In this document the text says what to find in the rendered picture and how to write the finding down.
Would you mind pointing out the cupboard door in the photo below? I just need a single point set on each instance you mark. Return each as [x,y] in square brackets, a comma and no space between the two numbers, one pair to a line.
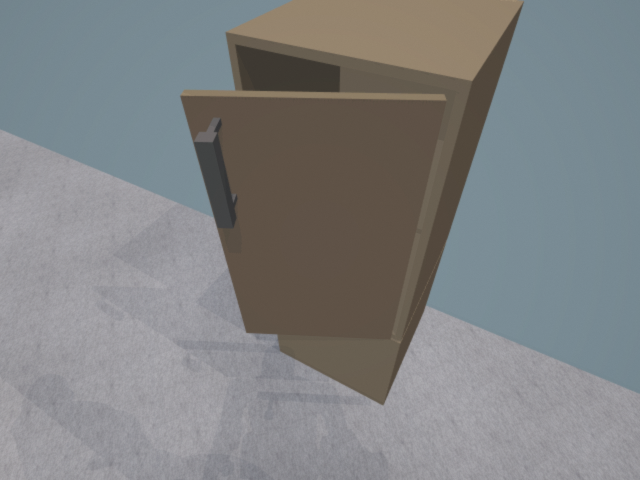
[330,187]

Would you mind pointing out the handle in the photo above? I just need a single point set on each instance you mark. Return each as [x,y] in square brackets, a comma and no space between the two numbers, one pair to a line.
[211,160]

